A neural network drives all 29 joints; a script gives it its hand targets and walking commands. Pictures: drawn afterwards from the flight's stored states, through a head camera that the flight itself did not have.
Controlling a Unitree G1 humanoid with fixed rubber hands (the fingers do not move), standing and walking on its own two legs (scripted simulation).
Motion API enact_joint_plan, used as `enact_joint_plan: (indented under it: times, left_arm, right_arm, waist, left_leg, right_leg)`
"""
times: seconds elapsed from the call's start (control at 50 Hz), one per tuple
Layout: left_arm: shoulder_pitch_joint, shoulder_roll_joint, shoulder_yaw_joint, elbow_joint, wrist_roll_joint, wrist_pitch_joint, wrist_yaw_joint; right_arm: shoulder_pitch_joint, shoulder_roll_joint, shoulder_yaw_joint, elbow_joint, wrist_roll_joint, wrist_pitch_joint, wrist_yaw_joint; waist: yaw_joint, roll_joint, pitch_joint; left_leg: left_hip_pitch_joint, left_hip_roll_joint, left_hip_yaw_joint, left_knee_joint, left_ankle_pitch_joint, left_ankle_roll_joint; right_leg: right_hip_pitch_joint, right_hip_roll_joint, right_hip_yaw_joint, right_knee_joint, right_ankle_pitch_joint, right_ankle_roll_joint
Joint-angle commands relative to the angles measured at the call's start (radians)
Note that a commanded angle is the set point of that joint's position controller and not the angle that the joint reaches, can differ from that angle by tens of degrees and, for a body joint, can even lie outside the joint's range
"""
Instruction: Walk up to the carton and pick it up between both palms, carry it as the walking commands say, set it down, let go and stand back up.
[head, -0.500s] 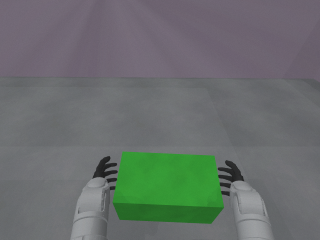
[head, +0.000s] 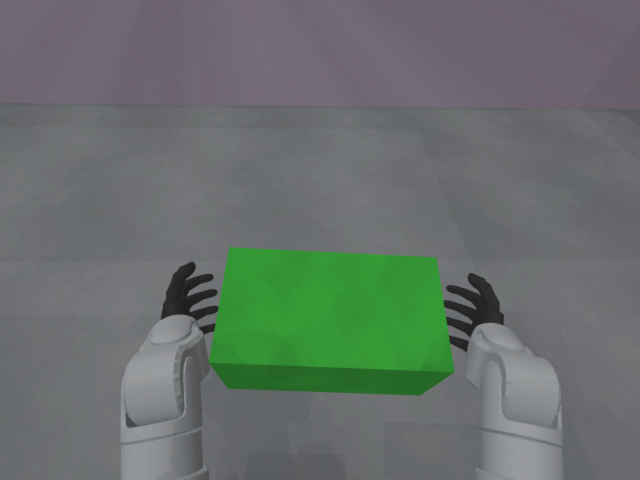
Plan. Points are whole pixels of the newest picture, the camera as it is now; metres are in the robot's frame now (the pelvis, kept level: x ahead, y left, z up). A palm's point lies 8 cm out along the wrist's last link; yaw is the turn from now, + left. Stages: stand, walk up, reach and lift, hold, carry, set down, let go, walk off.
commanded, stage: carry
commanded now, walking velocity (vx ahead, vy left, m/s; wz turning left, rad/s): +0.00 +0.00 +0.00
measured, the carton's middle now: (329, 324) +0.34 +0.00 +0.01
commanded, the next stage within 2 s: none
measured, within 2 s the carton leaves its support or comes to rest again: neither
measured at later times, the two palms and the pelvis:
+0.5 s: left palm (213, 228) +0.46 +0.18 +0.09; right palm (448, 237) +0.45 -0.17 +0.08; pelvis +0.20 +0.00 -0.01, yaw +0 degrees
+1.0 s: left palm (248, 173) +0.63 +0.15 +0.07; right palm (438, 180) +0.62 -0.20 +0.07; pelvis +0.37 -0.02 -0.01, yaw +0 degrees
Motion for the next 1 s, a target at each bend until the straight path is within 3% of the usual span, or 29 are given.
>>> enact_joint_plan:
  times: [0.0, 0.06, 0.08, 0.1, 0.14, 0.16, 0.18, 0.2, 0.22, 0.26, 0.28, 0.32, 0.38, 0.46, 0.5, 0.52, 0.54, 0.56, 0.58, 0.62, 0.66, 0.68, 0.7, 0.74, 0.76, 0.82, 0.86, 0.92, 0.98]
  left_arm:
    - [-0.422, -0.923, -0.786, -0.102, -0.442, 0.108, -0.302]
    - [-0.347, -0.888, -0.761, -0.147, -0.437, 0.137, -0.291]
    - [-0.376, -0.884, -0.756, -0.171, -0.447, 0.144, -0.293]
    - [-0.316, -0.883, -0.750, -0.168, -0.452, 0.145, -0.295]
    - [-0.389, -0.907, -0.787, -0.254, -0.467, 0.139, -0.283]
    - [-0.421, -0.915, -0.794, -0.264, -0.465, 0.135, -0.282]
    - [-0.351, -0.918, -0.778, -0.244, -0.440, 0.145, -0.280]
    - [-0.360, -0.946, -0.769, -0.240, -0.438, 0.146, -0.281]
    - [-0.346, -0.963, -0.782, -0.268, -0.438, 0.149, -0.277]
    - [-0.326, -0.951, -0.778, -0.253, -0.418, 0.157, -0.276]
    - [-0.339, -0.967, -0.801, -0.253, -0.421, 0.157, -0.278]
    - [-0.382, -0.956, -0.805, -0.270, -0.444, 0.156, -0.283]
    - [-0.415, -0.954, -0.847, -0.356, -0.462, 0.148, -0.269]
    - [-0.313, -0.959, -0.808, -0.300, -0.447, 0.149, -0.273]
    - [-0.298, -0.953, -0.796, -0.296, -0.438, 0.148, -0.274]
    - [-0.293, -0.943, -0.787, -0.266, -0.440, 0.146, -0.281]
    - [-0.281, -0.942, -0.784, -0.272, -0.445, 0.140, -0.280]
    - [-0.280, -0.909, -0.781, -0.277, -0.445, 0.135, -0.279]
    - [-0.293, -0.918, -0.765, -0.258, -0.440, 0.131, -0.275]
    - [-0.277, -0.952, -0.791, -0.272, -0.443, 0.131, -0.276]
    - [-0.347, -0.950, -0.824, -0.351, -0.463, 0.129, -0.279]
    - [-0.308, -0.917, -0.814, -0.333, -0.431, 0.133, -0.271]
    - [-0.414, -0.921, -0.842, -0.374, -0.450, 0.127, -0.277]
    - [-0.328, -0.914, -0.812, -0.287, -0.423, 0.131, -0.277]
    - [-0.331, -0.958, -0.820, -0.298, -0.439, 0.128, -0.288]
    - [-0.280, -0.933, -0.749, -0.216, -0.409, 0.121, -0.300]
    - [-0.277, -0.906, -0.740, -0.216, -0.407, 0.119, -0.293]
    - [-0.371, -0.921, -0.813, -0.379, -0.476, 0.096, -0.301]
    - [-0.374, -0.958, -0.811, -0.335, -0.464, 0.096, -0.294]
  right_arm:
    - [-0.426, 0.883, 0.793, -0.264, 0.337, 0.110, 0.286]
    - [-0.364, 0.878, 0.796, -0.282, 0.339, 0.143, 0.265]
    - [-0.408, 0.876, 0.802, -0.317, 0.342, 0.149, 0.260]
    - [-0.410, 0.851, 0.799, -0.363, 0.346, 0.152, 0.254]
    - [-0.409, 0.910, 0.844, -0.391, 0.394, 0.156, 0.263]
    - [-0.426, 0.922, 0.841, -0.373, 0.391, 0.168, 0.267]
    - [-0.389, 0.935, 0.843, -0.336, 0.398, 0.176, 0.272]
    - [-0.452, 0.951, 0.856, -0.378, 0.412, 0.174, 0.271]
    - [-0.411, 0.961, 0.856, -0.388, 0.407, 0.171, 0.273]
    - [-0.439, 0.933, 0.854, -0.435, 0.411, 0.171, 0.276]
    - [-0.433, 0.935, 0.844, -0.420, 0.403, 0.171, 0.284]
    - [-0.468, 0.921, 0.838, -0.435, 0.413, 0.166, 0.282]
    - [-0.349, 0.941, 0.817, -0.352, 0.387, 0.174, 0.284]
    - [-0.343, 0.942, 0.844, -0.405, 0.384, 0.169, 0.275]
    - [-0.359, 0.923, 0.845, -0.425, 0.387, 0.165, 0.272]
    - [-0.349, 0.902, 0.847, -0.421, 0.377, 0.163, 0.270]
    - [-0.355, 0.928, 0.849, -0.419, 0.393, 0.162, 0.269]
    - [-0.321, 0.933, 0.862, -0.394, 0.402, 0.167, 0.271]
    - [-0.351, 0.923, 0.852, -0.393, 0.396, 0.161, 0.268]
    - [-0.349, 0.917, 0.865, -0.442, 0.393, 0.153, 0.266]
    - [-0.299, 0.936, 0.848, -0.429, 0.396, 0.152, 0.280]
    - [-0.321, 0.916, 0.838, -0.409, 0.404, 0.151, 0.287]
    - [-0.306, 0.935, 0.820, -0.361, 0.386, 0.147, 0.296]
    - [-0.352, 0.892, 0.820, -0.389, 0.387, 0.134, 0.293]
    - [-0.392, 0.945, 0.858, -0.431, 0.408, 0.138, 0.296]
    - [-0.355, 0.899, 0.833, -0.384, 0.369, 0.133, 0.289]
    - [-0.340, 0.859, 0.825, -0.361, 0.360, 0.134, 0.289]
    - [-0.395, 0.926, 0.887, -0.463, 0.416, 0.128, 0.288]
    - [-0.423, 0.938, 0.891, -0.441, 0.411, 0.120, 0.279]
  waist:
    - [-0.032, 0.170, -0.295]
    - [-0.010, 0.147, -0.370]
    - [-0.002, 0.052, -0.368]
    - [0.015, -0.087, -0.437]
    - [0.023, -0.286, -0.429]
    - [0.015, -0.332, -0.354]
    - [0.019, -0.222, -0.318]
    - [0.013, -0.270, -0.239]
    - [0.007, -0.138, -0.270]
    - [-0.011, -0.108, -0.329]
    - [-0.009, 0.021, -0.344]
    - [-0.019, 0.152, -0.348]
    - [-0.028, 0.237, -0.343]
    - [-0.035, 0.166, -0.334]
    - [-0.020, 0.101, -0.370]
    - [-0.009, -0.045, -0.401]
    - [0.010, -0.241, -0.363]
    - [0.015, -0.400, -0.312]
    - [0.024, -0.370, -0.249]
    - [0.025, -0.240, -0.215]
    - [-0.027, -0.098, -0.318]
    - [-0.047, 0.081, -0.361]
    - [-0.026, 0.303, -0.332]
    - [-0.035, 0.207, -0.285]
    - [-0.033, 0.155, -0.268]
    - [-0.028, 0.181, -0.262]
    - [-0.004, 0.181, -0.320]
    - [-0.005, -0.242, -0.384]
    - [0.004, -0.244, -0.300]
  left_leg:
    - [0.581, 0.257, -0.123, -0.021, 1.072, 0.109]
    - [0.442, 0.186, 0.036, 0.091, 1.010, 0.043]
    - [0.227, 0.126, 0.082, 0.133, 0.805, 0.000]
    - [-0.024, 0.080, 0.142, 0.290, 0.654, -0.040]
    - [-0.552, -0.016, 0.193, 0.391, -0.133, -0.078]
    - [-0.623, -0.029, 0.177, 0.360, -0.224, -0.064]
    - [-0.562, -0.013, 0.144, 0.284, -0.214, -0.053]
    - [-0.527, 0.008, 0.140, 0.141, -0.204, -0.040]
    - [-0.305, 0.007, 0.119, -0.004, -0.119, -0.034]
    - [0.023, 0.049, 0.108, -0.131, 0.227, -0.035]
    - [0.146, 0.146, -0.021, -0.090, 0.653, 0.004]
    - [0.348, 0.287, -0.142, -0.035, 1.014, 0.076]
    - [0.532, 0.264, -0.052, 0.105, 1.479, 0.049]
    - [0.560, 0.214, -0.002, 0.204, 1.580, 0.054]
    - [0.305, 0.131, 0.091, 0.306, 1.330, 0.017]
    - [0.099, 0.098, 0.133, 0.356, 1.076, -0.011]
    - [-0.185, 0.026, 0.219, 0.413, 0.657, -0.031]
    - [-0.514, -0.042, 0.239, 0.413, -0.084, -0.037]
    - [-0.691, -0.058, 0.258, 0.356, -0.274, -0.031]
    - [-0.594, -0.049, 0.220, 0.203, -0.196, -0.015]
    - [-0.102, -0.033, 0.213, -0.197, 0.272, 0.004]
    - [0.270, 0.062, 0.084, -0.103, 0.871, 0.032]
    - [0.540, 0.263, -0.126, 0.058, 1.694, 0.121]
    - [0.577, 0.364, -0.188, 0.057, 1.719, 0.185]
    - [0.568, 0.306, -0.117, 0.062, 1.490, 0.161]
    - [0.585, 0.231, -0.024, 0.171, 1.449, 0.123]
    - [0.271, 0.164, 0.061, 0.201, 1.089, 0.049]
    - [-0.238, 0.014, 0.129, 0.312, -0.127, -0.028]
    - [-0.421, -0.004, 0.139, 0.249, -0.196, -0.026]
  right_leg:
    - [-0.354, 0.027, -0.133, -0.082, -0.038, 0.002]
    - [-0.010, 0.032, -0.147, -0.378, 0.205, -0.019]
    - [0.237, 0.006, -0.096, -0.371, 0.367, -0.043]
    - [0.550, -0.091, 0.007, -0.255, 0.798, -0.086]
    - [0.978, -0.319, 0.224, -0.114, 1.696, -0.213]
    - [0.933, -0.332, 0.224, -0.121, 1.806, -0.196]
    - [0.836, -0.337, 0.214, -0.163, 1.601, -0.200]
    - [0.749, -0.297, 0.163, -0.189, 1.432, -0.180]
    - [0.563, -0.258, 0.118, -0.238, 1.094, -0.154]
    - [0.307, -0.161, -0.011, -0.202, 0.616, -0.050]
    - [0.167, -0.120, -0.045, -0.158, 0.386, 0.000]
    - [-0.035, -0.045, -0.082, -0.089, 0.051, 0.027]
    - [-0.145, -0.030, -0.132, -0.111, 0.035, 0.015]
    - [-0.166, 0.025, -0.217, -0.188, 0.099, 0.024]
    - [0.146, -0.006, -0.152, -0.261, 0.674, -0.002]
    - [0.379, -0.049, -0.082, -0.176, 1.082, -0.034]
    - [0.623, -0.116, -0.032, -0.088, 1.547, -0.062]
    - [0.837, -0.228, 0.113, -0.062, 1.904, -0.118]
    - [0.947, -0.252, 0.170, -0.072, 1.977, -0.149]
    - [0.815, -0.237, 0.139, -0.109, 1.693, -0.143]
    - [0.549, -0.167, -0.033, 0.076, 1.430, -0.064]
    - [0.177, -0.091, -0.065, 0.205, 0.904, 0.003]
    - [-0.190, 0.028, -0.123, 0.285, -0.094, 0.042]
    - [-0.297, 0.018, -0.058, 0.180, -0.327, 0.000]
    - [-0.301, 0.009, -0.074, 0.077, -0.265, -0.008]
    - [-0.254, 0.029, -0.139, -0.159, -0.134, 0.004]
    - [0.098, -0.021, -0.055, -0.259, 0.372, -0.020]
    - [0.599, -0.301, 0.210, -0.137, 1.591, -0.156]
    - [0.712, -0.268, 0.166, -0.133, 1.618, -0.158]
